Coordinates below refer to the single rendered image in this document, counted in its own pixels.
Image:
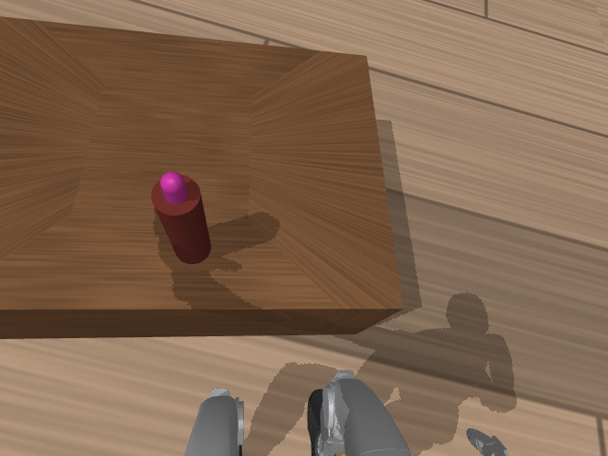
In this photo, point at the right robot foot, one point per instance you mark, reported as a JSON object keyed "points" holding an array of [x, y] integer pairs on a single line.
{"points": [[314, 407]]}

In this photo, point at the right robot hand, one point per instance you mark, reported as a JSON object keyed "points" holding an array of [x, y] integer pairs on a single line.
{"points": [[486, 445]]}

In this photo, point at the bottle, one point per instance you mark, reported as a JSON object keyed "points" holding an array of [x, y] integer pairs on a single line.
{"points": [[178, 202]]}

